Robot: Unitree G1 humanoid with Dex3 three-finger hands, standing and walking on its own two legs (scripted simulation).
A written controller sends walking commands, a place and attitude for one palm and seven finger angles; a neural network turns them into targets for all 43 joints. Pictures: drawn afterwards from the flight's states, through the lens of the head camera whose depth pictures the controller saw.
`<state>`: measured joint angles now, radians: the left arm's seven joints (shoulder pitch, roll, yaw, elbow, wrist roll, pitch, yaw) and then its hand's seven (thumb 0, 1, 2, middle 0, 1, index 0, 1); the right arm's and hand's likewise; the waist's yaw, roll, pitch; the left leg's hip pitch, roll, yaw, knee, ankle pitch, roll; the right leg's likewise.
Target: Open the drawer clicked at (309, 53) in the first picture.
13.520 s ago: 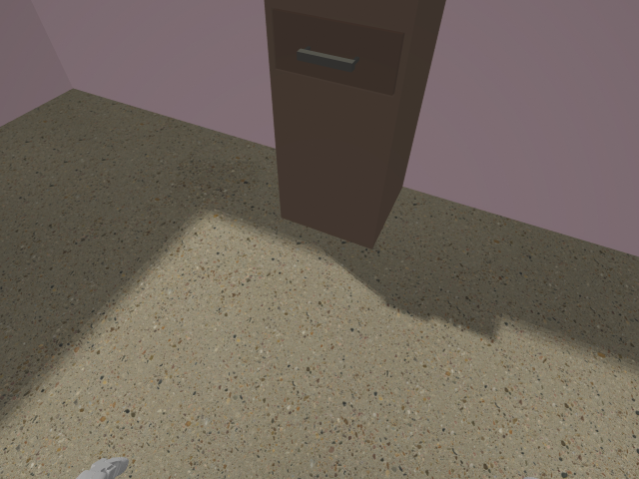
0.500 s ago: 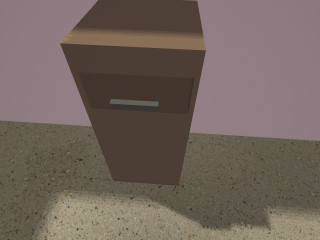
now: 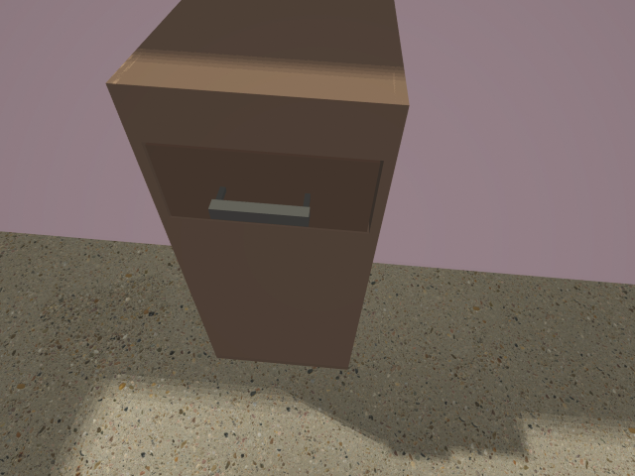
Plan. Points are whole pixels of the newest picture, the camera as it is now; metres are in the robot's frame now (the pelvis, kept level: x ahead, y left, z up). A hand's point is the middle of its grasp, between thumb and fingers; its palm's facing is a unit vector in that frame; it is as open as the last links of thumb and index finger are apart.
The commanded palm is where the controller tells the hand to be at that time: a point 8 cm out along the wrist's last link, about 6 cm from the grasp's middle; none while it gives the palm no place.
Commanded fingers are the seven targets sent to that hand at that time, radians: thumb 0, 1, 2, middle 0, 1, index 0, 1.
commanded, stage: look again from close up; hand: left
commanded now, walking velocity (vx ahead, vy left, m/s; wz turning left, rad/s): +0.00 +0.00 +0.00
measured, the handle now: (262, 204) +0.54 +0.14 +0.00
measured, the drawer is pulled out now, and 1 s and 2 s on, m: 0.00 0.00 0.00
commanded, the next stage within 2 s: raise the hand with hooked fingers in 0.22 s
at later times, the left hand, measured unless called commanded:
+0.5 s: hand (173, 449) +0.16 +0.19 -0.07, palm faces -0.10 -0.67 -0.74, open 7.5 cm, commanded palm +0.12 +0.20 -0.04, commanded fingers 0.00 0.67 0.80 -0.22 -0.45 -0.22 -0.45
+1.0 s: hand (169, 399) +0.21 +0.20 -0.01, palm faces +0.05 -0.08 -0.99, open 10.1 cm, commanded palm +0.18 +0.20 +0.04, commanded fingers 0.00 0.08 0.55 -0.26 -0.82 -0.26 -0.82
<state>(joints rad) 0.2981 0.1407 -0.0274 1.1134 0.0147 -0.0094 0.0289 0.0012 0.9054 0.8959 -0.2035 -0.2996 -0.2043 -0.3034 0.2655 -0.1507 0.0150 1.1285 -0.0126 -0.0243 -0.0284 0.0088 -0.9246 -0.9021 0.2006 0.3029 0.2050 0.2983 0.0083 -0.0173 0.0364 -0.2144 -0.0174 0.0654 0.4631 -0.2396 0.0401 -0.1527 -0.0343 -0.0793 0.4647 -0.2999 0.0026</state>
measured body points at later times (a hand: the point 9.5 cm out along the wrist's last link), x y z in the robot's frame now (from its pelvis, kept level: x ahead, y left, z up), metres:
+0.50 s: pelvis +0.00 -0.02 -0.01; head +0.01 -0.05 +0.44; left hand +0.16 +0.23 -0.02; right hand +0.11 -0.26 -0.14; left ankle +0.01 +0.09 -0.74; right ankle -0.03 -0.12 -0.74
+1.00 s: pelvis -0.03 -0.05 -0.04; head +0.00 -0.08 +0.41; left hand +0.20 +0.20 +0.04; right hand +0.20 -0.25 -0.14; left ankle +0.01 +0.09 -0.74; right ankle -0.03 -0.12 -0.74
